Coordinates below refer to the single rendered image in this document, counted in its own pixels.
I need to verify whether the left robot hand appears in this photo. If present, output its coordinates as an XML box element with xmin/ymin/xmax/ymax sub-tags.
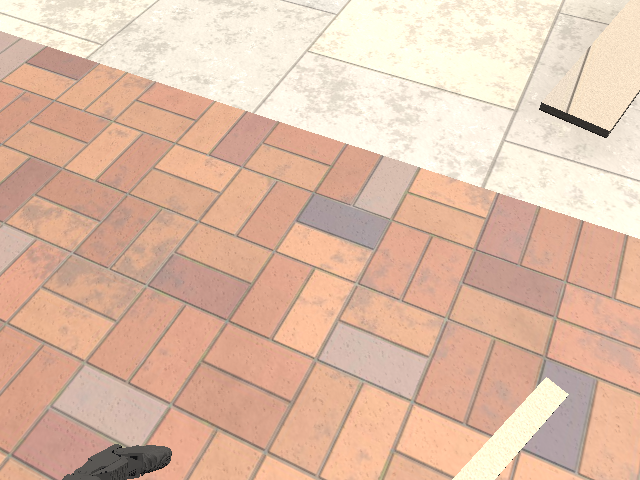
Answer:
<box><xmin>62</xmin><ymin>444</ymin><xmax>172</xmax><ymax>480</ymax></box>

